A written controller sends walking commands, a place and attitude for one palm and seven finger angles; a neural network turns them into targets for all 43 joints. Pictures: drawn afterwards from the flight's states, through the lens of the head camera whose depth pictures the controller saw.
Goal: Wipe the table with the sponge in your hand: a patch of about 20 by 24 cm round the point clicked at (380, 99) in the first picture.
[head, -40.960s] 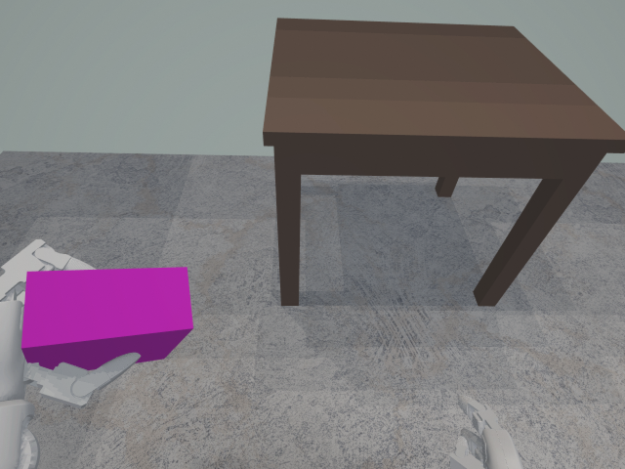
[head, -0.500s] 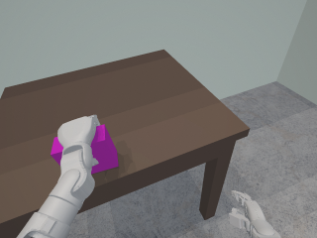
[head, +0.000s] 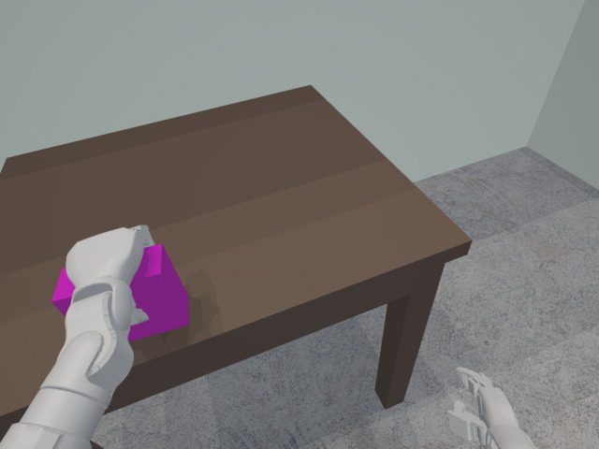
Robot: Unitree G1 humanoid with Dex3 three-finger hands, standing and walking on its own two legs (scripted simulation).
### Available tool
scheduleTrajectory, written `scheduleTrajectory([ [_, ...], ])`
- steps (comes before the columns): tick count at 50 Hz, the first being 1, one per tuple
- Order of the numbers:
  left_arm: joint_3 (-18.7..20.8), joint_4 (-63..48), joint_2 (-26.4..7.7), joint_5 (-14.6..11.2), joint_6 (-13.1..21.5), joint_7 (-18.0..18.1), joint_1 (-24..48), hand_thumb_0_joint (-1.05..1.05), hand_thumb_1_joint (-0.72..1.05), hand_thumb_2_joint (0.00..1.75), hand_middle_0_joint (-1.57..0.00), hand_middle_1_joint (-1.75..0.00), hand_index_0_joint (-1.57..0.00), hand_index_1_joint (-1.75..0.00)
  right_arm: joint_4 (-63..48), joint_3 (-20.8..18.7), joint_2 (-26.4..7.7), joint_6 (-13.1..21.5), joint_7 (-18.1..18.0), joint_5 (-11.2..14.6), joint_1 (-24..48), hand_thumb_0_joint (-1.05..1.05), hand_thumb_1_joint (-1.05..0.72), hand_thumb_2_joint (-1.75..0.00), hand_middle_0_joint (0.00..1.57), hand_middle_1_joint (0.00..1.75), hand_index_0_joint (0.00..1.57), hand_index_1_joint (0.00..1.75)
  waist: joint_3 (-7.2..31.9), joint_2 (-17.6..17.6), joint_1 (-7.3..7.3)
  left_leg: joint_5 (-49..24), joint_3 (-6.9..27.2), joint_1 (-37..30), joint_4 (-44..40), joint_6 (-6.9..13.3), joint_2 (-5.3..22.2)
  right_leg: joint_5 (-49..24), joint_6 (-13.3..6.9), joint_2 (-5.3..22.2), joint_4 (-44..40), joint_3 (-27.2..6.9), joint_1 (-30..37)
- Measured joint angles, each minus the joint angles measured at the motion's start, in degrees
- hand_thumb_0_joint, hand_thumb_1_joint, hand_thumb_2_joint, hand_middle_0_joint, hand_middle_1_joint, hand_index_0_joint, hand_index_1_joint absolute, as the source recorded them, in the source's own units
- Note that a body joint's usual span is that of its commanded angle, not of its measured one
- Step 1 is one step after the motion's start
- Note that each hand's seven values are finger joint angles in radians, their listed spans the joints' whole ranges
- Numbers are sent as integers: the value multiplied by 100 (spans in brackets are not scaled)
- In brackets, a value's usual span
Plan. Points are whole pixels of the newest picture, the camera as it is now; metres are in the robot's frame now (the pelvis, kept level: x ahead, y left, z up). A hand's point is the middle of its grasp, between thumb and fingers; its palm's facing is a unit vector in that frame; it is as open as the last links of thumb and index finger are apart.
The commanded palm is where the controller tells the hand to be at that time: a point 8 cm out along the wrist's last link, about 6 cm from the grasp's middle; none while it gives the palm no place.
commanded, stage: wipe forward along the middle lane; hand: left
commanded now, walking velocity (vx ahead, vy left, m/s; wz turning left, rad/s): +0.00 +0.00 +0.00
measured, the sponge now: (134, 306) +0.29 +0.28 +0.04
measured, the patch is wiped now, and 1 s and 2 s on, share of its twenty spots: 0.90 0.90 0.90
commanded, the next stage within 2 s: slide back across to the first lane in 1.52 s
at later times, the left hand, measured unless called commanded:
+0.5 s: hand (122, 258) +0.34 +0.30 +0.10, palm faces -0.08 -0.05 -1.00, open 10.2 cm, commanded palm +0.32 +0.32 +0.13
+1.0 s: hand (114, 236) +0.38 +0.34 +0.10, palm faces -0.11 -0.03 -0.99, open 10.2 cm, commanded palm +0.38 +0.35 +0.13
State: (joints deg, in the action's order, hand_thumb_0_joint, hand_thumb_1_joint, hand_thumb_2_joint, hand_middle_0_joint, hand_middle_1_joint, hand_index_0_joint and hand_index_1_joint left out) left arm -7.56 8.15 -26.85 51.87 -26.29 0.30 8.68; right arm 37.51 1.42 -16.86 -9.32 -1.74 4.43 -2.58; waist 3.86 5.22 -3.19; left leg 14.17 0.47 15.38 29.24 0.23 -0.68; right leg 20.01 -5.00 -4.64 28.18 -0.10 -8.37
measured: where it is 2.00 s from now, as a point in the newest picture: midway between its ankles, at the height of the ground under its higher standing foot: outside the picture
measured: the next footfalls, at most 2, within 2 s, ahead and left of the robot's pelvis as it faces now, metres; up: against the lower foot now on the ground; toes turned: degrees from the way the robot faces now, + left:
none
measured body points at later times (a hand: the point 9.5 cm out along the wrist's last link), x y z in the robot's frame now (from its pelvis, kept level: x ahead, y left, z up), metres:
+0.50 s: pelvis -0.01 -0.01 +0.00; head -0.01 -0.04 +0.45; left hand +0.34 +0.30 +0.15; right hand +0.15 -0.26 -0.12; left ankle +0.01 +0.12 -0.73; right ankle -0.06 -0.06 -0.73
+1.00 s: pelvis -0.02 +0.00 -0.01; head +0.00 -0.01 +0.44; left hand +0.39 +0.33 +0.15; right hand +0.07 -0.27 -0.14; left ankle +0.01 +0.12 -0.73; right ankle -0.06 -0.06 -0.73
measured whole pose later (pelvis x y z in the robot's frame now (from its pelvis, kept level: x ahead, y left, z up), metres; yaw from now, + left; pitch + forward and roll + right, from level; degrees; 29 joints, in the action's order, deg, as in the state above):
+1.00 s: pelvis -0.02 +0.00 -0.01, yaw +1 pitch +8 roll -1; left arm 0.7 54.7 -35.5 57.3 -6.2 1.2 40.6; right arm 41.0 -0.2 -17.7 -10.3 -2.1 4.4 -14.9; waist 6.4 3.7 2.5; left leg 13.5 2.7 28.9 34.1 1.3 0.3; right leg 18.3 -5.1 -6.0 30.2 2.2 -20.2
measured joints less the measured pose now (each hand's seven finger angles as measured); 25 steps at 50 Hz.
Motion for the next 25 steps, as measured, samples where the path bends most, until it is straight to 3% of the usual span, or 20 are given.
scheduleTrajectory([
  [11, 113, 854, -38, 107, 436, -110, 670, 0, -53, 106, -69, -134, -75, -130, 114, 13, 13, 55, -101, -4, -125, 1, -90, -90, 20, 30, 20, 30, 37, -22, 0, -53, 122, 212, 36, 6, -2, -39, -28, -16, -12, 123, -159],
  [25, 495, 2519, -360, 211, 1274, -197, 1728, 1, -54, 106, -71, -133, -77, -129, 209, -52, -55, -6, -134, -2, -636, 1, -90, -90, 20, 30, 20, 30, 129, -92, 210, -74, 181, 660, 222, 57, 57, -84, -68, -87, 123, 189, -579],
])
